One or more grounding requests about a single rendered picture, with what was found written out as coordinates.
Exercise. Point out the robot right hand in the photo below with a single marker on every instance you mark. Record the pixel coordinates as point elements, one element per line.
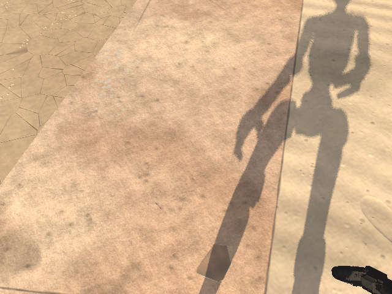
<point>369,278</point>

